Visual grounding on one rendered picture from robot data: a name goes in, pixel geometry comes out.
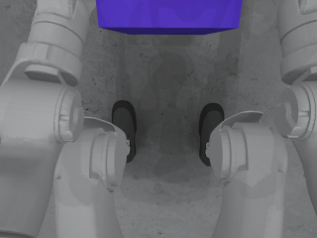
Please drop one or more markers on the robot thigh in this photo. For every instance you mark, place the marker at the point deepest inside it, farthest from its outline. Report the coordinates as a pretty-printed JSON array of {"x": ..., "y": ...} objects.
[
  {"x": 84, "y": 207},
  {"x": 252, "y": 206}
]

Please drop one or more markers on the left robot upper arm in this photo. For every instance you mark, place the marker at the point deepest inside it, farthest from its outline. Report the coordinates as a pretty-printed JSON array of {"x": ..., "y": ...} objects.
[{"x": 36, "y": 119}]

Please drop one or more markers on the carton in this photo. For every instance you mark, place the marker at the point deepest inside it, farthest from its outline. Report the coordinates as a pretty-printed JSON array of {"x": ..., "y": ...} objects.
[{"x": 169, "y": 17}]

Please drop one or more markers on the left robot forearm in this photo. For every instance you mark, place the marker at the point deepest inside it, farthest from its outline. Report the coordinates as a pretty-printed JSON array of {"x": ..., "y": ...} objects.
[{"x": 55, "y": 44}]

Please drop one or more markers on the right robot upper arm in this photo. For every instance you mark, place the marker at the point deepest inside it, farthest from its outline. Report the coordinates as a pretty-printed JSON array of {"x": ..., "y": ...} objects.
[{"x": 295, "y": 118}]

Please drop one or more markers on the right robot forearm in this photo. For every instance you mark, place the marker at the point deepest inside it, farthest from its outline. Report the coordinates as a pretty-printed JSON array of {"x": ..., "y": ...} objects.
[{"x": 296, "y": 21}]

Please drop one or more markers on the robot right thigh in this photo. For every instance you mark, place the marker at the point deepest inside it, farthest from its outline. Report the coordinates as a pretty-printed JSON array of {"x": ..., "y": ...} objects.
[{"x": 252, "y": 206}]

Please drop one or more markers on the robot left thigh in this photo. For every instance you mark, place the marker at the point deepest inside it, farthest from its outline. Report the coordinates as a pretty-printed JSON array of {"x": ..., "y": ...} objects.
[{"x": 84, "y": 207}]

